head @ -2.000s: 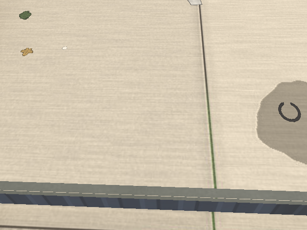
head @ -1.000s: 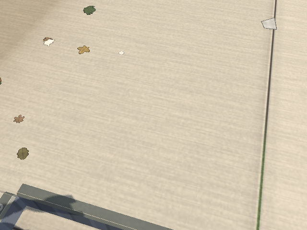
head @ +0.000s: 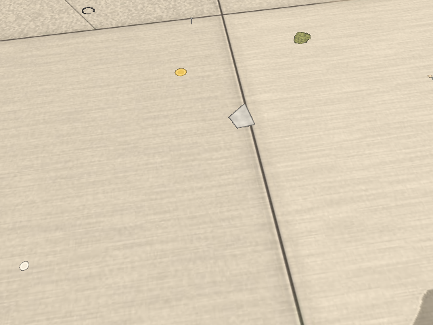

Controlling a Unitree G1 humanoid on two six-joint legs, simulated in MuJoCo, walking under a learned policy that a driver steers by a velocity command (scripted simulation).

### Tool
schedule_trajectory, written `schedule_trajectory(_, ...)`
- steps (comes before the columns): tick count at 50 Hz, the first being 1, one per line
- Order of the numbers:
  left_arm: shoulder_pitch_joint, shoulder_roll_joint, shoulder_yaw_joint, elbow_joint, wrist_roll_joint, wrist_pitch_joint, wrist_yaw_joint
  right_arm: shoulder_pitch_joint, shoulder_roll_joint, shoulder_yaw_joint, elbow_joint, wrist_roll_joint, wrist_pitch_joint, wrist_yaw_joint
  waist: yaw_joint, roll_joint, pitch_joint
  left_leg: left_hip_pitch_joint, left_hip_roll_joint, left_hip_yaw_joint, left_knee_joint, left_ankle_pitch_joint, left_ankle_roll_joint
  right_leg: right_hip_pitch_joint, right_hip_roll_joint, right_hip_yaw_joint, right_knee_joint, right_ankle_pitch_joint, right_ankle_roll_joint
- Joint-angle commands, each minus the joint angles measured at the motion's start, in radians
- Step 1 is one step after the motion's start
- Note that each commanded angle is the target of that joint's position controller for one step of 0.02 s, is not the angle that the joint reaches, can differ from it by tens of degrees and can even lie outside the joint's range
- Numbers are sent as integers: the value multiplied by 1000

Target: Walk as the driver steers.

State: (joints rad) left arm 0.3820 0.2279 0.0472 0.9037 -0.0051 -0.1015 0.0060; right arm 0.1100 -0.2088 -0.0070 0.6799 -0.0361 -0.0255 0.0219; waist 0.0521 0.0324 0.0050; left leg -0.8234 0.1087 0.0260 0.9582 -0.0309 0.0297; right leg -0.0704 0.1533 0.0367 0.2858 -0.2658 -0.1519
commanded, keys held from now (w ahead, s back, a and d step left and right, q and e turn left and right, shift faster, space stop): w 0.18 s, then w+q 0.82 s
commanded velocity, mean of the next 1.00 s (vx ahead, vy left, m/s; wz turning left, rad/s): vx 0.50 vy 0.00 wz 0.32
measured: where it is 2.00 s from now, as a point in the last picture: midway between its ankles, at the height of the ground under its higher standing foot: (144, 181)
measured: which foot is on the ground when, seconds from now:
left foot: up 0.00-0.16, down 0.18-0.70, up 0.72-1.00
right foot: down 0.00-0.18, up 0.20-0.68, down 0.70-1.00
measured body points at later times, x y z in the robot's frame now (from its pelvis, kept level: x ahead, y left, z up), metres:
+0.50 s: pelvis +0.30 +0.04 +0.01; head +0.32 +0.05 +0.45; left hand +0.47 +0.28 -0.09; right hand +0.30 -0.23 -0.12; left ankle +0.25 +0.09 -0.74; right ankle +0.43 -0.13 -0.68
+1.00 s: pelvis +0.56 +0.04 +0.01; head +0.58 +0.03 +0.46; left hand +0.48 +0.31 -0.11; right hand +0.81 -0.15 -0.10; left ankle +0.58 +0.19 -0.66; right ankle +0.56 -0.06 -0.74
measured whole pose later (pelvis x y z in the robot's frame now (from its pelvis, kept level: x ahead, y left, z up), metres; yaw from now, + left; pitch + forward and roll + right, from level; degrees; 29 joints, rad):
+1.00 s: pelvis +0.56 +0.04 +0.01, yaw +23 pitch +2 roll -1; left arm 0.38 0.26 0.05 0.79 0.02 -0.09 0.00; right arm 0.19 -0.30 -0.07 0.69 -0.04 0.01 0.06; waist 0.04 0.06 0.00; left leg -0.68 0.05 -0.03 1.05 -0.17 0.02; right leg -0.11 0.01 -0.16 0.29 -0.21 -0.04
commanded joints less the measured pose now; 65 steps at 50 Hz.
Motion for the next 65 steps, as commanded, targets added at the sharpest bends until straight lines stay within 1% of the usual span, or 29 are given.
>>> schedule_trajectory(1, 98, 114, 22, -31, -1, -1, 10, -132, -38, -2, -88, 7, -4, 9, 41, -109, -16, 73, -66, 87, -212, 69, 0, 123, -211, 95, -87, 799, 53)
schedule_trajectory(5, 88, 137, 17, -29, 19, -3, 17, -121, -89, -14, -85, 15, -10, 4, 4, -129, -17, 254, -134, 96, -379, 30, 54, 205, -264, 77, -30, 1040, 59)
schedule_trajectory(8, 66, 185, 29, -28, 40, 3, 32, 130, -159, -44, 1, 16, -24, -18, -116, -139, -92, 484, -181, 64, -470, -90, 102, 255, -298, 90, 259, 1234, 76)
schedule_trajectory(9, 26, 189, 31, -44, 31, 3, 31, 276, -173, -54, 43, 9, -37, -32, -199, -126, -150, 700, -123, 11, -528, -21, 136, 138, -280, 79, 445, 1093, 69)
schedule_trajectory(10, 14, 144, 17, -82, 29, -2, 26, 426, -240, -72, 74, -6, -39, -48, -239, -3, -276, 939, 75, -176, -475, -40, 186, -43, -199, 21, 739, 640, 48)
schedule_trajectory(11, 174, 60, 7, -94, -8, 6, 13, 368, -273, -84, 84, -18, -37, -35, -98, 250, -325, 1165, 305, -679, -534, 43, 378, -448, -8, -4, 1081, -264, 107)
schedule_trajectory(12, 89, 122, 9, -96, 37, 7, 11, 285, -196, -74, 57, 25, -30, -17, -95, 32, -236, 1035, 237, -703, -644, -101, 339, -508, -86, 77, 1089, -165, 75)
schedule_trajectory(13, -11, 135, 14, -124, 36, 1, 1, 198, -149, -64, 45, 31, -30, -12, -76, -13, -87, 896, 204, -560, -682, -140, 320, -553, -123, 61, 1056, -75, 81)
schedule_trajectory(14, -52, 123, 8, -141, 36, -2, -6, 174, -122, -58, 48, 24, -35, -8, -61, -60, -26, 800, 161, -478, -715, -60, 298, -546, -153, 44, 1015, -38, 85)
schedule_trajectory(16, -52, 96, -1, -164, 50, 20, -19, 203, -107, -50, 80, 29, -50, -16, -21, -33, 5, 696, 83, -369, -750, 43, 260, -511, -188, 27, 941, -18, 115)
schedule_trajectory(20, -112, 79, -13, -209, 58, 50, -27, 273, -165, -67, 104, 38, -67, -17, -22, 7, 22, 632, 26, -288, -794, 109, 250, -544, -221, -17, 787, 20, 171)
schedule_trajectory(24, -302, 59, -26, -276, 50, 54, -31, 340, -169, -75, 111, 37, -57, -11, -83, 32, 53, 616, -32, -248, -782, 167, 194, -548, -210, -51, 516, 190, 194)
schedule_trajectory(30, -459, 71, -29, -340, 30, 37, -22, 417, -190, -89, 109, 22, -40, -28, -148, 45, 12, 786, 8, -327, -651, 300, 174, -535, -161, -37, 333, 225, 181)
schedule_trajectory(32, -403, 92, -21, -337, 28, 28, -18, 367, -207, -95, 89, 19, -36, -35, -104, 50, -1, 768, 19, -359, -597, 317, 149, -415, -144, -20, 262, 163, 158)
schedule_trajectory(34, -199, 139, 2, -283, 36, 12, 0, 314, -220, -100, 71, 27, -44, -26, -2, 9, -95, 697, -42, -326, -381, 390, 108, -117, -128, -21, 168, 140, 116)
schedule_trajectory(35, -52, 202, 21, -272, 59, 3, 18, 305, -178, -89, 45, 40, -50, -16, 60, -65, -220, 573, -96, -277, -145, 198, 82, 116, -300, 139, 147, 10, 65)
schedule_trajectory(36, 10, 278, 37, -279, 85, 12, 30, 372, -76, -66, 15, 64, -48, -19, 39, -235, -315, 298, -220, -147, 122, -412, 52, 348, -567, 501, 91, -82, -5)
schedule_trajectory(37, -19, 273, 45, -272, 63, 29, 23, 419, -153, -76, 9, 38, -35, -22, -4, -295, -334, 169, -203, -120, 264, -520, 53, 311, -614, 757, 21, -187, -84)
schedule_trajectory(39, -122, 107, 8, -279, 42, 33, 13, 301, -156, -77, 24, 8, -15, -12, -23, -71, -83, 145, -116, -113, 286, -359, 39, 60, -506, 465, -21, -193, -46)
schedule_trajectory(40, -137, 92, 3, -270, 43, 28, 10, 282, -138, -76, 21, 6, -8, -2, -43, -92, -39, 174, -90, -106, 248, -326, 29, -17, -458, 344, -53, -90, -16)
schedule_trajectory(46, -77, 122, 18, -206, 25, -13, -3, 175, -117, -71, -24, -10, 30, 34, -68, -115, -2, 138, -44, -91, 191, -194, -6, -80, -423, 70, -134, 218, -25)
schedule_trajectory(52, -27, 147, 29, -157, 28, -5, -7, -7, -92, -53, -78, -2, 27, 51, -32, -114, 46, 130, -34, -36, -79, -4, -7, -41, -393, -117, -134, 282, 6)
schedule_trajectory(57, 44, 190, 43, -117, 28, 17, 4, -134, -96, -47, -130, -5, 21, 65, 13, -119, 78, 200, -60, 67, -281, -114, 51, 72, -429, -190, -81, 384, 34)
schedule_trajectory(59, 56, 219, 48, -102, 29, 32, 9, -110, -107, -54, -133, -12, 21, 56, -4, -134, 49, 284, -117, 109, -326, -224, 89, 125, -436, -235, 48, 683, 49)
schedule_trajectory(61, 51, 242, 50, -98, 23, 48, 14, 101, -136, -76, -73, -24, 7, 36, -107, -109, -86, 553, -210, 127, -425, -238, 140, 94, -414, -291, 390, 878, 70)
schedule_trajectory(62, 49, 219, 41, -125, 26, 49, 13, 284, -199, -102, -22, -33, 0, 19, -183, -25, -210, 839, -122, -28, -456, -288, 182, -107, -392, -296, 673, 629, 102)
schedule_trajectory(63, 56, 92, 11, -207, 28, 43, -8, 277, -328, -131, -33, -13, 1, 4, -125, 232, -278, 1120, 184, -543, -531, -352, 296, -548, -227, -275, 1000, -220, 163)
schedule_trajectory(64, -51, 165, 27, -241, 39, 38, -13, 330, -338, -137, -56, 17, 9, -4, -190, 120, -338, 1158, 244, -803, -646, -239, 348, -681, -163, -60, 1127, -276, 171)
schedule_trajectory(65, -130, 158, 26, -265, 26, 31, -17, 306, -308, -130, -25, 19, 13, -13, -173, 53, -201, 1089, 211, -615, -638, -100, 330, -756, -218, -17, 1123, -168, 160)
Keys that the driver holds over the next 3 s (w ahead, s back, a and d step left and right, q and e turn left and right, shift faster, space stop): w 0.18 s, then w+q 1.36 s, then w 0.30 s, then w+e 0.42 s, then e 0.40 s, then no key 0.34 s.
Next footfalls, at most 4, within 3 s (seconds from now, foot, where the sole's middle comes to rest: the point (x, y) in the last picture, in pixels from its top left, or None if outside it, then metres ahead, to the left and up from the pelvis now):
0.18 left None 0.29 0.09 -0.78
0.70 right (265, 281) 0.60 -0.05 -0.78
1.22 left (170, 239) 0.74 0.27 -0.78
1.74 right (163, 162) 1.08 0.33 -0.78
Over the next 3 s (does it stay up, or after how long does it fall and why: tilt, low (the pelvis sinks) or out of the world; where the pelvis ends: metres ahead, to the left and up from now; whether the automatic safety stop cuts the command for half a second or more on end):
stays up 1.21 0.57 0.00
